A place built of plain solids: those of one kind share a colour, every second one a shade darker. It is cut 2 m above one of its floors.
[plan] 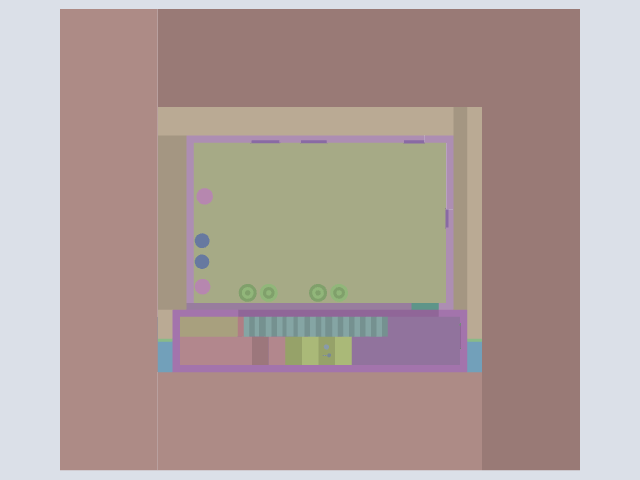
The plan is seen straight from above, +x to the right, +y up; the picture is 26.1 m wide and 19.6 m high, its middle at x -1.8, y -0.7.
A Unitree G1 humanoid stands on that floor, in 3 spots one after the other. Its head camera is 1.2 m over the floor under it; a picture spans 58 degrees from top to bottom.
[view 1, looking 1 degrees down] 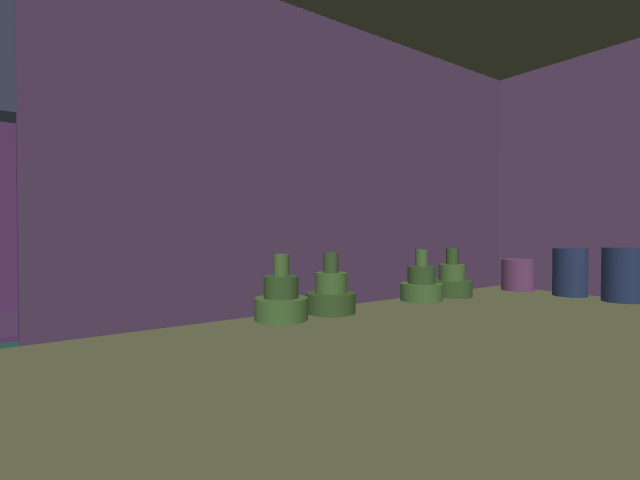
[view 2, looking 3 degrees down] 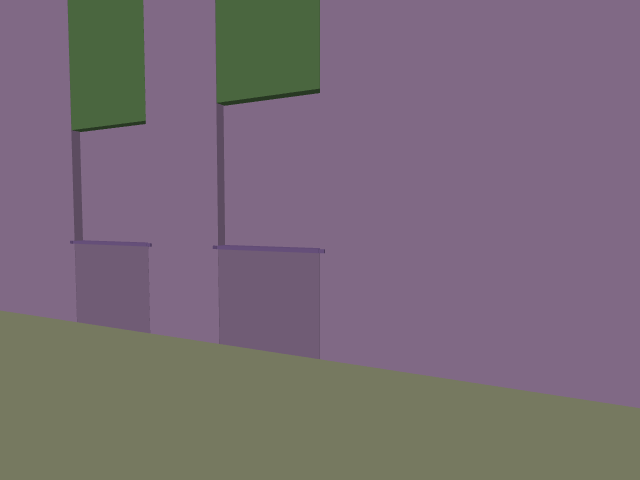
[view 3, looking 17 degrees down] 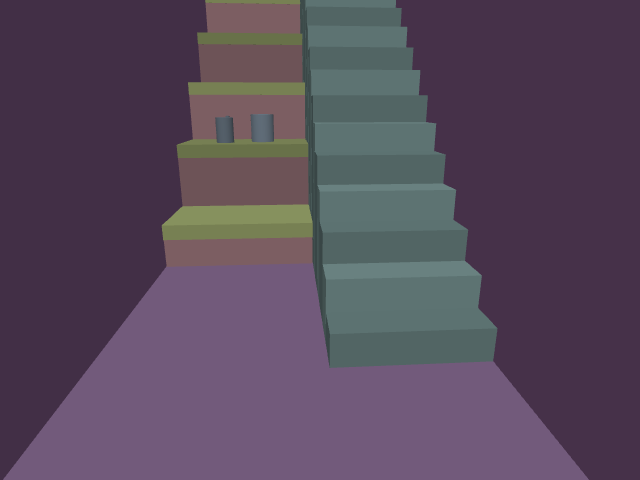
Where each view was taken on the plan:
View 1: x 2.05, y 2.27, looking -126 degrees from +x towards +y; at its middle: wall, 6.84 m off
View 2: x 0.00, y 0.00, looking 115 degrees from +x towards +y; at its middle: wall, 3.72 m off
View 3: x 2.77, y -4.82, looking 176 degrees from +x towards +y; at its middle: step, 2.59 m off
